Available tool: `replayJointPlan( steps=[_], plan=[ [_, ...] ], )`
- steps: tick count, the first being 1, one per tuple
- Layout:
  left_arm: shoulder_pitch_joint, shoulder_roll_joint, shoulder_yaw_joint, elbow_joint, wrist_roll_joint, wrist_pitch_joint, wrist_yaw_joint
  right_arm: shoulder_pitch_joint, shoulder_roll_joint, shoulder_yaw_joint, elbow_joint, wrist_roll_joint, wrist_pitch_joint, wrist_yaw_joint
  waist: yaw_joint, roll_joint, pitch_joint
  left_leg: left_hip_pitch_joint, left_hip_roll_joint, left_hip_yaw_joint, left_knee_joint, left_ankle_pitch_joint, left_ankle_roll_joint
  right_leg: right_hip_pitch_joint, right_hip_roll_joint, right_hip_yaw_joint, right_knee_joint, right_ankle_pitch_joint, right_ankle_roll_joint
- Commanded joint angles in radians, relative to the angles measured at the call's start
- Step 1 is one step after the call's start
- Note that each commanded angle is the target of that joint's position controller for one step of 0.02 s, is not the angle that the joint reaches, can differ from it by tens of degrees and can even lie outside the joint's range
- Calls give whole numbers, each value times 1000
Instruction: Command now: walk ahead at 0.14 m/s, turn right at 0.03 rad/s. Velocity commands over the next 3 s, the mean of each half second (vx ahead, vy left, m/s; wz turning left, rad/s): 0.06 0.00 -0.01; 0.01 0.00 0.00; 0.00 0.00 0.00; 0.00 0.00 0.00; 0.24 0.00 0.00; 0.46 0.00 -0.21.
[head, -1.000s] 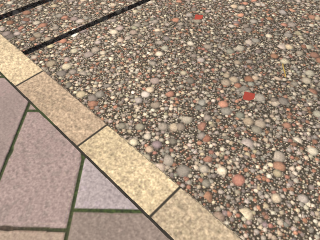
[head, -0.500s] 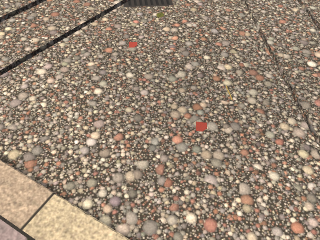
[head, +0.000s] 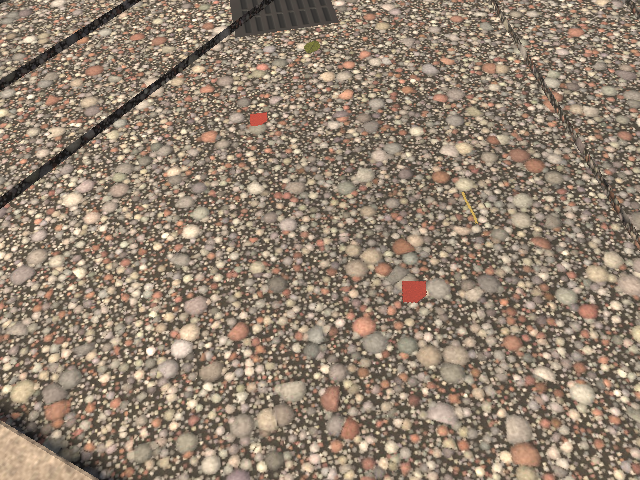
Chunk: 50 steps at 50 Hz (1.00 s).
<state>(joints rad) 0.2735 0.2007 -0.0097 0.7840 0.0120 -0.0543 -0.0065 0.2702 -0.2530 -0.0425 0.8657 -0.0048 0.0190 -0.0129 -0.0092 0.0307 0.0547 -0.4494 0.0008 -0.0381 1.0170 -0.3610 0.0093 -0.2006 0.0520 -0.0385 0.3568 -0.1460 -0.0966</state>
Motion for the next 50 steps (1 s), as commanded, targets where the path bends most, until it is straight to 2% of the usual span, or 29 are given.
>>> replayJointPlan(
  steps=[1,3,4,7,9,10,11,12,13,14,15,16,17,21,27,35,36,50],
  plan=[
    [4,101,16,-35,0,-24,10,133,-34,-12,14,-5,23,0,-49,-108,-114,78,21,-7,-88,82,-17,51,-247,121,-87,775,-106],
    [3,98,9,-21,0,-16,14,80,-26,-6,12,-12,28,-1,-36,-111,-105,121,25,7,-208,103,-23,28,-228,99,-93,711,-87],
    [11,105,10,-12,-3,-13,15,45,-16,2,7,-10,30,-2,-25,-130,-101,138,25,21,-263,115,-26,23,-222,95,-99,660,-76],
    [24,107,9,15,1,7,18,-6,-21,10,10,-3,38,-9,-1,-147,-87,190,22,34,-377,85,-27,18,-222,129,-111,452,-76],
    [10,108,8,24,-1,23,19,-1,-27,13,26,0,38,-16,-5,-140,-67,241,25,31,-477,81,-18,-1,-227,161,-108,309,-88],
    [-7,109,8,27,-6,30,21,9,-19,18,36,-4,33,-19,-22,-117,-57,294,27,34,-582,142,-11,-21,-218,169,-100,204,-74],
    [-4,112,11,32,-8,35,23,18,-31,20,48,-9,26,-22,-26,-82,-53,360,52,8,-660,249,-6,-47,-202,183,-99,83,-44],
    [12,105,9,35,-4,35,25,31,-69,15,60,-15,17,-26,-11,-46,-49,409,110,-49,-672,356,5,-73,-171,186,-86,3,-17],
    [82,93,12,46,-8,38,22,-2,-125,3,69,-4,10,-27,55,27,-22,379,138,-80,-630,472,35,-73,-108,158,-108,-36,-2],
    [85,79,6,74,-4,47,25,-30,-96,6,79,17,6,-19,39,68,-7,274,132,-88,-659,401,53,4,-85,128,-121,-50,14],
    [53,90,8,81,-1,53,29,-35,-48,19,85,19,-1,-14,23,57,3,231,121,-86,-700,343,43,59,-88,127,-106,-21,22],
    [35,93,9,86,-1,56,29,-37,-27,26,96,18,-4,-14,20,58,-9,227,107,-80,-723,318,32,89,-97,127,-98,8,24],
    [26,99,10,91,-2,57,28,-35,-26,27,109,15,-6,-17,21,62,-20,238,99,-77,-738,314,27,103,-104,129,-93,24,24],
    [11,96,7,131,-3,51,30,-36,-33,25,143,14,-9,-21,17,5,-29,278,99,-77,-754,328,34,98,-114,130,-106,32,33],
    [-6,98,4,180,-3,53,35,-37,-34,27,192,11,-11,-22,14,-16,-32,281,97,-74,-772,318,38,105,-120,127,-114,33,38],
    [-6,100,-2,232,-3,53,39,-30,-25,32,242,9,-10,-23,12,-22,-26,282,91,-73,-784,295,41,88,-126,127,-118,19,40],
    [-5,89,-6,240,1,51,38,-29,-12,36,249,3,-12,-23,12,-24,-27,280,88,-70,-785,266,38,89,-125,126,-118,0,43],
    [17,73,-13,298,0,44,39,-12,4,43,301,4,-15,-22,11,-21,-11,264,80,-69,-779,248,37,65,-128,131,-115,-11,41]
  ],
)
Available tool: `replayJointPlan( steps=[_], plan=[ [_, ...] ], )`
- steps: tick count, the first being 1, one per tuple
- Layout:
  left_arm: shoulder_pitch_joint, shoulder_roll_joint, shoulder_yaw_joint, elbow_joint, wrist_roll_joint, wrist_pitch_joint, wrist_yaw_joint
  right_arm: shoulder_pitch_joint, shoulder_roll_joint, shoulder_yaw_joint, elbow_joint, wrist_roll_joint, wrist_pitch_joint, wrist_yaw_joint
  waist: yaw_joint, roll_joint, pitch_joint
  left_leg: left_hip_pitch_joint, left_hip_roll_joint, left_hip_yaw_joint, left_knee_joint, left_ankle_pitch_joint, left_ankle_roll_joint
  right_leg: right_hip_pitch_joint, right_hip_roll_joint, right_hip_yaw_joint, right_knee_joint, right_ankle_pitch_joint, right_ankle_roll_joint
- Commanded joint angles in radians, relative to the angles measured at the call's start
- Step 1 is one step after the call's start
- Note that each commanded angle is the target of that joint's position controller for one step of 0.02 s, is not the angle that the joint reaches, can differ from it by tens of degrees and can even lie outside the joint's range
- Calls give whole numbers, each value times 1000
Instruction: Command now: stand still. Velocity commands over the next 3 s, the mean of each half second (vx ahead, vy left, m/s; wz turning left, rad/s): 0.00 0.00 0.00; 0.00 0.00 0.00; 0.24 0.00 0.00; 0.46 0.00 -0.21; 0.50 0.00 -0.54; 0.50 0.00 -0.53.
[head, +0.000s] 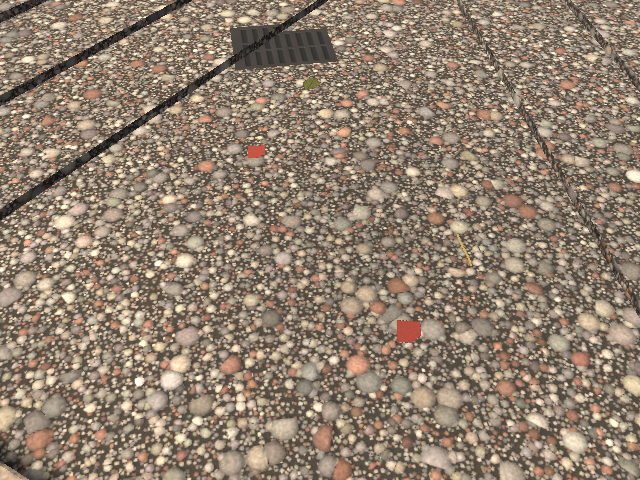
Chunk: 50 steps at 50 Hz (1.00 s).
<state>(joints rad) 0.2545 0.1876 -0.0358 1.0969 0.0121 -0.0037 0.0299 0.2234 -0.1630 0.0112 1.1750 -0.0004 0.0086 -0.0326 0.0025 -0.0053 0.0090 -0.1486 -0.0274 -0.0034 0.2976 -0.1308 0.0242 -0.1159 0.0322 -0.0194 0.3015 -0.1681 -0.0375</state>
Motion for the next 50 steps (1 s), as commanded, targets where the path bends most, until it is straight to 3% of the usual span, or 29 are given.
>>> replayJointPlan(
  steps=[1,50],
  plan=[
    [37,84,13,-12,0,-7,3,36,-84,-10,-7,0,-5,-3,-1,14,35,-38,108,-104,-59,18,22,-20,-108,112,-60,10,-18],
    [100,51,15,11,-4,-17,5,113,-52,-7,15,1,-3,-7,-1,12,44,-34,111,-91,-25,55,5,-18,-109,134,-76,55,-41]
  ],
)
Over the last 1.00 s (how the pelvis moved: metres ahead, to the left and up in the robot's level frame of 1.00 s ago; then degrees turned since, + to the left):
0.03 0.03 0.00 0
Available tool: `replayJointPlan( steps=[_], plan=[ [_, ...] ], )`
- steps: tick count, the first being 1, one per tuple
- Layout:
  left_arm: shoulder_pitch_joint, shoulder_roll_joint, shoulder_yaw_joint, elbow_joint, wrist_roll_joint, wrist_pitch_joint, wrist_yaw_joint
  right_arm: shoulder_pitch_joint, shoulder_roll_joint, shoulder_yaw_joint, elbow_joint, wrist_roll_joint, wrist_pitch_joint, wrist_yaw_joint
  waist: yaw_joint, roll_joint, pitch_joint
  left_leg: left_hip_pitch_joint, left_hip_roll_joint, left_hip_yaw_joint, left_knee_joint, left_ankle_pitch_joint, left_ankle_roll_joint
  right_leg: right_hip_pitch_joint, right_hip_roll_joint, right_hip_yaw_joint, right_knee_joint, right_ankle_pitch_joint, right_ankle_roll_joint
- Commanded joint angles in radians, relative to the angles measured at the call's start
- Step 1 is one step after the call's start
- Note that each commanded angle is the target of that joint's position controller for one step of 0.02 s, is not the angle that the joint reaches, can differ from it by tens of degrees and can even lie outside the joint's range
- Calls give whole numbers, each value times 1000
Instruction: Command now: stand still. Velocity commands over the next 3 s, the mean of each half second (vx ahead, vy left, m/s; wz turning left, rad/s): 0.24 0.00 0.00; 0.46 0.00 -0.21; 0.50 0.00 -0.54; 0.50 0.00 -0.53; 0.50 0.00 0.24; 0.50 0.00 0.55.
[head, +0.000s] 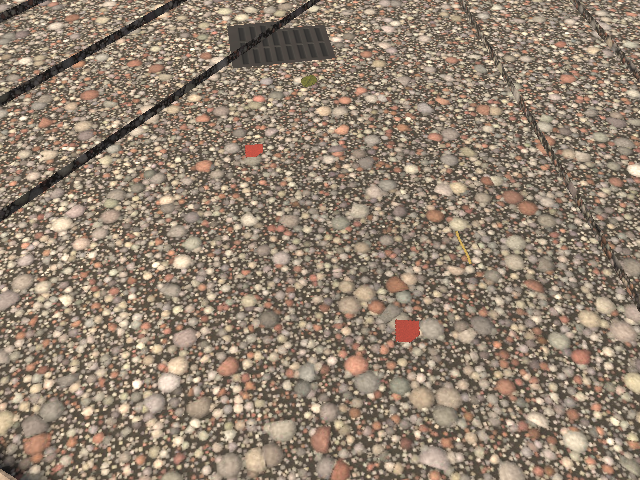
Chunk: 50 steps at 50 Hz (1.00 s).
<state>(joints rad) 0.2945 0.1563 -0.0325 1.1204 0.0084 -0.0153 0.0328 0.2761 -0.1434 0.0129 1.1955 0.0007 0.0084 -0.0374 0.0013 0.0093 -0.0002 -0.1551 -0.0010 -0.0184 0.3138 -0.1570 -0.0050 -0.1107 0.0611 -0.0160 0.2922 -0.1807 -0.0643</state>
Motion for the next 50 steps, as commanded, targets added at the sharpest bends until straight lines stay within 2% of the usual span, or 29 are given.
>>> replayJointPlan(
  steps=[1,4,6,9,11,13,15,18,21,22,23,24,25,26,27,28,29,30,31,32,33,34,36,40,45,47,48,49,50],
  plan=[
    [61,82,12,-13,0,-6,2,61,-71,-9,-5,0,-2,-2,0,-3,53,-27,85,-75,-41,83,34,-22,-138,131,-67,71,-14],
    [70,78,10,-11,1,-6,2,71,-64,-7,-1,-1,-2,-3,2,-8,33,-16,77,-69,-43,39,32,-11,-134,137,-85,4,-15],
    [76,119,27,-13,0,1,0,70,-72,-14,-12,-7,1,-1,7,-50,48,-53,27,-22,20,-114,37,-15,-132,176,-122,-215,-39],
    [143,166,60,-7,3,18,-3,27,-71,-22,-54,-29,-1,13,36,-115,136,-241,-22,62,202,-265,54,-3,-237,327,-210,-562,-134],
    [175,162,71,-8,10,15,-6,-20,-74,-27,-86,-36,-13,21,52,-110,175,-315,16,60,308,-252,60,-3,-308,394,-240,-532,-183],
    [183,170,81,-16,18,-1,-9,-39,-89,-35,-116,-33,-29,29,47,-92,175,-392,53,38,378,-266,66,49,-338,402,-246,-429,-210],
    [181,178,92,-28,13,-21,-9,-64,-102,-44,-139,-26,-46,36,38,-59,156,-415,70,32,369,-240,64,106,-340,363,-240,-313,-206],
    [157,177,99,-49,9,-34,-18,-61,-116,-58,-164,-25,-48,51,12,-92,126,-288,57,58,333,-182,57,30,-301,265,-211,-244,-182],
    [104,182,103,-70,6,-35,-21,44,-100,-68,-145,-32,-41,59,-53,-77,130,-25,1,127,243,-130,55,-180,-239,168,-94,-212,-148],
    [74,200,109,-76,15,-42,-21,162,-119,-82,-103,-41,-42,58,-104,-80,108,116,12,106,299,-45,65,-269,-243,148,20,-86,-142],
    [38,187,104,-91,22,-46,-25,302,-152,-100,-59,-47,-49,53,-174,-6,63,231,-5,77,210,-144,82,-324,-185,97,232,7,-114],
    [54,101,79,-133,9,-51,-43,356,-257,-124,-52,-63,-62,43,-168,300,60,265,184,-256,-56,-321,162,-446,-27,-57,611,-75,-42],
    [73,110,83,-149,31,-45,-46,373,-262,-124,-45,-37,-66,50,-117,334,72,242,316,-559,-176,-399,241,-588,21,-20,826,-347,-43],
    [57,144,91,-146,31,-44,-45,257,-223,-111,-85,-24,-75,53,-61,131,132,159,320,-482,-169,-376,254,-601,-57,51,884,-269,-49],
    [63,138,92,-134,16,-44,-50,161,-203,-103,-125,-22,-84,54,-21,33,138,90,299,-405,-178,-303,248,-553,-100,66,856,-191,-41],
    [55,130,93,-132,9,-44,-56,120,-182,-92,-149,-26,-93,51,-6,-10,144,56,274,-332,-207,-250,241,-517,-127,63,792,-148,-23],
    [40,127,95,-134,26,-36,-62,118,-169,-86,-151,-28,-103,43,1,2,144,55,247,-279,-214,-143,240,-501,-128,45,785,-108,-5],
    [43,135,102,-131,40,-22,-64,143,-164,-82,-140,-42,-115,42,7,13,131,75,242,-239,-187,-11,240,-502,-131,53,805,-58,-3],
    [15,138,110,-142,29,-11,-65,163,-156,-74,-135,-42,-129,43,15,12,130,100,201,-169,-172,112,219,-528,-117,41,772,-9,-2],
    [-34,142,116,-160,30,-10,-64,177,-138,-67,-113,-33,-141,40,20,13,130,149,189,-129,-147,206,185,-565,-128,74,721,25,-3],
    [-59,129,116,-170,26,-9,-63,194,-147,-65,-111,-30,-145,36,17,36,119,181,177,-90,-138,258,174,-588,-115,60,671,47,-5],
    [-91,115,111,-183,22,-12,-66,175,-165,-68,-123,-32,-147,31,19,33,128,112,134,-30,-140,211,165,-538,-87,26,573,140,-11],
    [-185,105,111,-215,27,-13,-74,195,-144,-61,-116,-37,-147,21,-9,40,127,102,127,-3,-92,162,163,-538,-67,17,471,312,-15],
    [-268,95,102,-241,22,-27,-91,276,-110,-44,-96,-36,-142,0,-50,23,140,77,125,56,40,181,131,-514,-49,-25,340,578,-41],
    [-383,80,82,-270,23,-46,-96,355,-107,-30,-71,-53,-140,-10,-110,-32,209,124,112,91,218,202,93,-502,-28,-87,193,648,-56],
    [-337,78,73,-250,40,-51,-92,373,-124,-29,-63,-37,-123,-19,-99,-54,189,133,93,118,367,388,74,-373,4,-138,94,622,-46],
    [-241,97,78,-213,43,-48,-85,375,-135,-31,-61,-38,-113,-22,-62,-31,140,148,94,117,504,509,70,-280,12,-146,80,607,-55],
    [-94,133,90,-161,45,-43,-77,360,-139,-31,-64,-46,-103,-25,1,7,80,143,99,102,684,613,74,-161,4,-141,70,572,-74],
    [65,175,108,-109,51,-39,-73,311,-147,-38,-73,-37,-95,-24,96,6,35,56,90,109,939,621,66,7,-20,-130,34,561,-108]
  ],
)
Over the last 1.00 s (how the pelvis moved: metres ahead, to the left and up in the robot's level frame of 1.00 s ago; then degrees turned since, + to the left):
0.01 -0.02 0.00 0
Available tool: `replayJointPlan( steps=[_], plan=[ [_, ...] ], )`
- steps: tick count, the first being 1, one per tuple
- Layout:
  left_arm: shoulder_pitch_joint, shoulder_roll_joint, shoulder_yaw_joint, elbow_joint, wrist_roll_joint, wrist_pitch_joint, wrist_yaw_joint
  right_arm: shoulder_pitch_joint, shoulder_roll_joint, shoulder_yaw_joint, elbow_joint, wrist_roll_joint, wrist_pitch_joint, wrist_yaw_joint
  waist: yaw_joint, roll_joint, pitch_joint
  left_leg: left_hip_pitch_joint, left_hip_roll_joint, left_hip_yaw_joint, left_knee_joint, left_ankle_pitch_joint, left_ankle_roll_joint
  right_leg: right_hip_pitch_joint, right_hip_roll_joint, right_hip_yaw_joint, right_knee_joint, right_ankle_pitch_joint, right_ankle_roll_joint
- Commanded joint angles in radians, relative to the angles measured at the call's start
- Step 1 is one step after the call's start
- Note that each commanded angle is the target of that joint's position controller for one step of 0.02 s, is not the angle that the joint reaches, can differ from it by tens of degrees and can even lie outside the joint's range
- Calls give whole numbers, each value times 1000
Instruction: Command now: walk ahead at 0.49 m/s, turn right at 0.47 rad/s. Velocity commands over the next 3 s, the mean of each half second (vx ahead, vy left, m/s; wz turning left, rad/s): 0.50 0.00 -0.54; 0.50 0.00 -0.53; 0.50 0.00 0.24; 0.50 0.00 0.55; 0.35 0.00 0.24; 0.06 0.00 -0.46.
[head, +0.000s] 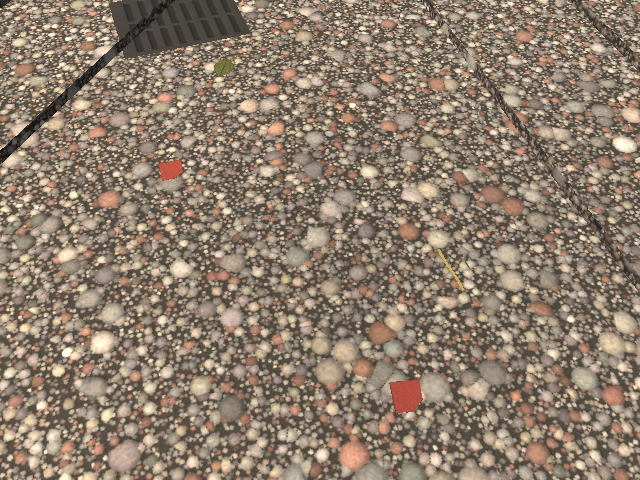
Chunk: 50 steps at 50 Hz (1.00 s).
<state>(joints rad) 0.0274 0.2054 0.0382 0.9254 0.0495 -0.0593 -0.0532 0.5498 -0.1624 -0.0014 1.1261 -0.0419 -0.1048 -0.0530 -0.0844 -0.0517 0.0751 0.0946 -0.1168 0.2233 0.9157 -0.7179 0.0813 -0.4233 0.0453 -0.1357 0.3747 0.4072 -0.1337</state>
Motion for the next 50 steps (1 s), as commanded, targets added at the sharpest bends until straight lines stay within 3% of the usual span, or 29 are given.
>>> replayJointPlan(
  steps=[1,2,3,4,5,6,7,8,9,12,14,16,18,19,20,21,22,23,24,27,34,41,43,45,46,47,48,49,50],
  plan=[
    [521,164,61,140,12,6,13,-132,-170,-44,-57,34,22,1,338,-84,-82,-430,91,-53,840,686,-61,565,-111,96,-149,131,-150],
    [576,230,73,154,2,2,18,-85,-118,-35,-130,52,13,6,236,-155,-245,-929,78,-151,1050,-79,-67,1075,-346,335,315,648,-228],
    [585,233,75,126,-17,4,22,-126,-164,-34,-183,75,3,-1,281,10,-438,-1089,125,-255,1061,8,-78,1234,-468,560,285,594,-363],
    [534,203,70,98,-16,14,41,-155,-178,-29,-194,49,0,11,251,141,-396,-1148,167,-271,939,111,-67,1132,-445,593,160,164,-365],
    [435,215,73,84,-4,16,81,-174,-148,-25,-218,30,-9,27,178,102,-329,-1184,182,-324,864,214,-52,956,-474,713,21,-296,-370],
    [351,157,51,54,-14,1,82,-219,-185,-38,-211,-13,-7,38,133,242,-196,-1097,209,-298,665,324,-68,699,-411,669,-51,-373,-306],
    [271,134,39,37,-30,-14,84,-246,-167,-46,-218,-31,12,47,58,261,-80,-944,232,-310,498,365,-110,417,-368,617,-96,-241,-284],
    [244,163,41,36,-44,-21,76,-276,-124,-35,-248,-32,37,51,21,244,-5,-754,240,-281,280,366,-137,149,-278,514,-136,-187,-254],
    [239,185,48,27,-40,-32,70,-310,-107,-31,-264,-31,47,51,25,189,17,-629,226,-248,157,414,-145,19,-216,439,-144,-93,-231],
    [259,159,50,34,-49,-34,50,-340,-76,-19,-287,7,36,54,47,11,-65,-417,177,-203,-114,704,-111,-15,-88,304,-81,16,-127],
    [311,155,52,40,-57,-23,42,-418,-103,-24,-305,14,34,51,100,-14,-81,-449,157,-199,-199,764,-96,102,-88,337,-48,-37,-91],
    [355,163,57,42,-45,-7,40,-500,-130,-30,-343,15,32,52,130,-5,-62,-483,146,-216,-270,688,-89,198,-120,407,-5,-112,-81],
    [345,185,64,26,-34,3,48,-456,-158,-43,-341,15,22,54,92,-4,-64,-388,120,-227,-360,608,-79,218,-132,464,67,-185,-58],
    [320,194,66,11,-31,-1,48,-344,-184,-56,-309,9,11,51,27,31,-103,-242,112,-238,-421,578,-65,182,-92,446,194,-209,-38],
    [304,152,55,-24,-40,-15,44,-194,-262,-78,-293,-8,-4,41,-38,130,-210,-46,286,-424,-471,472,-18,90,-19,364,449,-334,-2],
    [423,59,38,-55,-71,-15,48,-134,-362,-102,-294,-18,8,35,6,347,-368,191,570,-837,-572,383,103,-151,113,225,745,-940,32],
    [392,129,45,-50,-43,2,50,-188,-311,-102,-297,-3,29,32,27,255,-313,113,578,-977,-629,122,133,-281,34,210,868,-976,27],
    [324,145,51,-54,-27,13,43,-264,-227,-83,-322,1,35,33,31,124,-163,-19,523,-845,-656,49,107,-306,-18,215,898,-876,31],
    [275,128,51,-67,-24,15,33,-317,-187,-73,-324,2,36,35,46,90,-83,-119,476,-708,-674,177,85,-300,-49,205,867,-806,38],
    [287,97,50,-66,-10,39,15,-301,-150,-67,-297,12,16,39,86,164,-52,-242,389,-440,-713,494,46,-201,-96,188,810,-719,66],
    [97,77,38,-154,-15,58,-7,-214,-169,-80,-260,21,-7,47,80,142,-39,-173,392,-209,-757,719,67,-302,-124,159,627,-525,105],
    [-71,72,23,-228,-7,52,-36,-149,-226,-97,-233,20,4,45,38,163,11,-111,406,-55,-712,839,34,-156,-94,30,298,-541,49],
    [-53,83,29,-231,1,49,-28,-125,-243,-100,-216,19,18,41,48,170,-7,-55,415,-22,-608,1091,26,-90,-49,2,250,-645,12],
    [149,101,45,-170,8,32,-10,-113,-253,-96,-204,20,36,39,137,147,-123,-61,393,24,-310,1298,11,155,36,-17,143,-640,-34],
    [317,144,63,-113,16,18,6,-111,-231,-85,-217,22,40,41,204,82,-232,-224,366,38,-74,1110,-15,420,-12,76,106,-639,-65],
    [387,271,88,-114,18,11,23,-82,-116,-54,-297,45,33,62,189,-184,-360,-656,232,34,288,409,-73,775,-356,588,46,-741,-186],
    [432,288,92,-111,-15,25,37,-146,-197,-76,-303,37,29,64,208,-111,-415,-766,147,-147,440,194,-79,773,-441,846,-99,-632,-214],
    [372,267,85,-99,-21,29,47,-241,-204,-79,-325,42,26,66,192,-30,-266,-840,201,-200,453,297,-64,691,-396,637,-77,-497,-188],
    [310,205,69,-99,-24,20,50,-246,-178,-68,-313,49,17,68,156,4,-177,-807,231,-212,381,367,-52,557,-354,507,-79,-365,-153]
  ],
)
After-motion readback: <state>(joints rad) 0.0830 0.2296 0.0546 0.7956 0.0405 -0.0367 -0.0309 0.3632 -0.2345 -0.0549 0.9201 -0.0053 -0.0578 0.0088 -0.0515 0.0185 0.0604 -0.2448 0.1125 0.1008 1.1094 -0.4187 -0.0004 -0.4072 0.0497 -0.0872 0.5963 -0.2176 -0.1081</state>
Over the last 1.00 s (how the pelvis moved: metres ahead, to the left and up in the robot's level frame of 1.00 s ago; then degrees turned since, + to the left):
0.41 0.09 -0.12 -6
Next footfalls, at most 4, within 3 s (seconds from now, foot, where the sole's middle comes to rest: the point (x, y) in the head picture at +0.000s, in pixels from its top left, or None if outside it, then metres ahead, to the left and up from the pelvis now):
0.02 right None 0.16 -0.02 -0.81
0.40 left None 0.44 0.12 -0.81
0.92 right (398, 422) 0.56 -0.20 -0.81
1.48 left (385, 289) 0.90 -0.22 -0.81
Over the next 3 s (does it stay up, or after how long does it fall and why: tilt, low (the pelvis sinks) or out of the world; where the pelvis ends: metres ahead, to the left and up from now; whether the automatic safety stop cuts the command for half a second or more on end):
stays up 1.21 -0.37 -0.04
